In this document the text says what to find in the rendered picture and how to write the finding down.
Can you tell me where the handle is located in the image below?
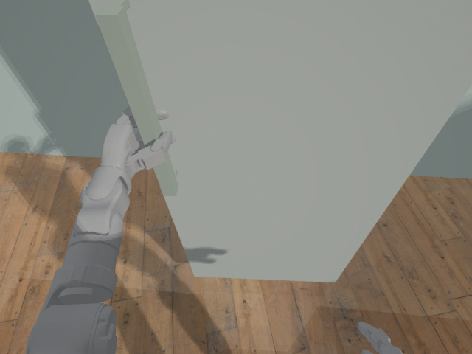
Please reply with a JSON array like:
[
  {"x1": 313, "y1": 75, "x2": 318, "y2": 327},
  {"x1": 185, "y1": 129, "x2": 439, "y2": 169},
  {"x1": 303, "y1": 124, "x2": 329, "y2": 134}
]
[{"x1": 95, "y1": 0, "x2": 178, "y2": 196}]

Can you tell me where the right robot hand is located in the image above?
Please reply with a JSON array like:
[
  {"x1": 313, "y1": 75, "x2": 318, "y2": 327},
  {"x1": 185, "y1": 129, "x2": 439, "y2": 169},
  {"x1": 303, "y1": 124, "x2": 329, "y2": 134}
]
[{"x1": 358, "y1": 322, "x2": 402, "y2": 354}]

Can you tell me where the fridge door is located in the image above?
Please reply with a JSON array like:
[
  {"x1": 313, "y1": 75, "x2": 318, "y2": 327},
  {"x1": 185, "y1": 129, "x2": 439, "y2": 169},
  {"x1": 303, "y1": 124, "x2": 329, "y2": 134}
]
[{"x1": 89, "y1": 0, "x2": 472, "y2": 282}]

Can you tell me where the left robot hand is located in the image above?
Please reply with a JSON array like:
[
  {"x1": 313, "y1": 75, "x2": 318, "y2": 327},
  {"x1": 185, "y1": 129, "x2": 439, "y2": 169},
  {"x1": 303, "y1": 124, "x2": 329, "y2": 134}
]
[{"x1": 100, "y1": 105, "x2": 176, "y2": 181}]

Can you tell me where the left robot upper arm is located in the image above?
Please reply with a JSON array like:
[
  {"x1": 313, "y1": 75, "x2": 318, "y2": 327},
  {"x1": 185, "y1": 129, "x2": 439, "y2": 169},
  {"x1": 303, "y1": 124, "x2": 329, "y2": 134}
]
[{"x1": 29, "y1": 303, "x2": 117, "y2": 354}]

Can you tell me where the robot left forearm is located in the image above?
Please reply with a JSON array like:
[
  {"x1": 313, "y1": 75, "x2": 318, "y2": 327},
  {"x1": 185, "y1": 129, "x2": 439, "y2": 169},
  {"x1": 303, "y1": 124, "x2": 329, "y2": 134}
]
[{"x1": 26, "y1": 166, "x2": 132, "y2": 354}]

